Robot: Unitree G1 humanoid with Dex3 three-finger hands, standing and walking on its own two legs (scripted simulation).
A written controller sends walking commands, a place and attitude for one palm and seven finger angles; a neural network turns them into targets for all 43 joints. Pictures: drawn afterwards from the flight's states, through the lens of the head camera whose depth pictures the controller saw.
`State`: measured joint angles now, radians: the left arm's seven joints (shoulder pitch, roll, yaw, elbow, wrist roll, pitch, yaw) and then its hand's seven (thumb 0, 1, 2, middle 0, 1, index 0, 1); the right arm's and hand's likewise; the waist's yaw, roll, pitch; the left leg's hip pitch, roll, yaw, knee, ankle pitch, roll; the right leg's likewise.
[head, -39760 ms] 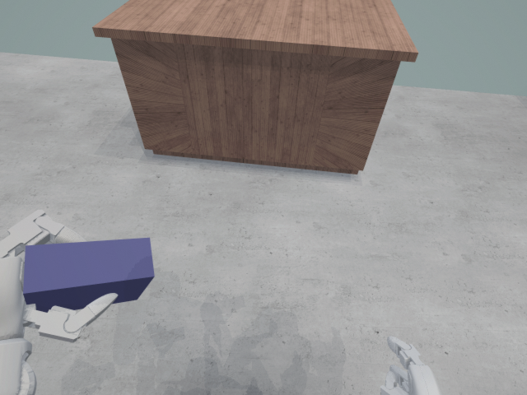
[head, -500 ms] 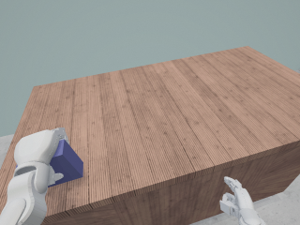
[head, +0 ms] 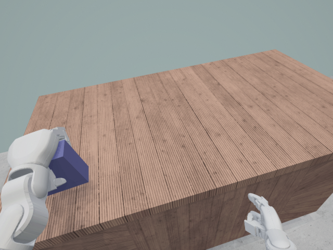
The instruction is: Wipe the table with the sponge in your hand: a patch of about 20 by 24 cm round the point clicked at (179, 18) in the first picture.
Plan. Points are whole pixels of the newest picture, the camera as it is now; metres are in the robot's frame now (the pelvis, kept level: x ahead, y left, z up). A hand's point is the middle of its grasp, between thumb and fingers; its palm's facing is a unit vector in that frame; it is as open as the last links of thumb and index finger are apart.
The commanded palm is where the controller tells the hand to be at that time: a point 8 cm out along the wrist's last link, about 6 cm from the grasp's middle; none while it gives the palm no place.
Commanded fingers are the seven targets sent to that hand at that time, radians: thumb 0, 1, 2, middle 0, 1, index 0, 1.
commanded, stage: lift the sponge slowly off the table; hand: left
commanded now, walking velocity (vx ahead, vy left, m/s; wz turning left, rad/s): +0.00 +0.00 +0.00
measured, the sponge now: (59, 173) +0.22 +0.31 +0.10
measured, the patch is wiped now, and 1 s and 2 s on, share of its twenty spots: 1.00 1.00 1.00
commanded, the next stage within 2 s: bring the sponge back beside the body in 0.40 s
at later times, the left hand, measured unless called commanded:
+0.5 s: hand (50, 152) +0.23 +0.30 +0.16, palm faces +0.18 -0.12 -0.98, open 9.3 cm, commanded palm +0.19 +0.30 +0.24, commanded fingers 0.00 0.10 1.30 -1.20 -1.60 -1.20 -1.60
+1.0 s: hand (51, 162) +0.22 +0.29 +0.16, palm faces +0.20 -0.15 -0.97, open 9.3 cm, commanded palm +0.17 +0.29 +0.23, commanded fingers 0.00 0.10 1.30 -1.20 -1.60 -1.20 -1.60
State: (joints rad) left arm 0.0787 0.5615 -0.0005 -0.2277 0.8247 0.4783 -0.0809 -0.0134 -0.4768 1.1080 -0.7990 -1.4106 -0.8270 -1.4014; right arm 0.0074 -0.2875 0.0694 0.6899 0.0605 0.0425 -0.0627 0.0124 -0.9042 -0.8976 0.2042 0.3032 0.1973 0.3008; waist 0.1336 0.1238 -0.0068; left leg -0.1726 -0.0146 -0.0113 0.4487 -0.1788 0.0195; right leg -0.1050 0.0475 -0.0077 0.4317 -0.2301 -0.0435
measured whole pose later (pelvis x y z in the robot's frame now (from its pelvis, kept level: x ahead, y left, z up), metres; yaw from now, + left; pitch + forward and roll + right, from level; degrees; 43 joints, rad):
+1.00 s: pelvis +0.00 +0.01 +0.00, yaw +0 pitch -6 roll -1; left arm 0.13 0.55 0.00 -0.37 0.78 0.50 -0.07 -0.01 -0.48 1.11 -0.80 -1.41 -0.83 -1.40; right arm 0.01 -0.28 0.06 0.68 0.06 0.05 -0.08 0.01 -0.90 -0.90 0.20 0.30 0.16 0.28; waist 0.14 0.12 -0.01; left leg -0.18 -0.02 0.00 0.46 -0.18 0.03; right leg -0.12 0.04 0.00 0.45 -0.23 -0.03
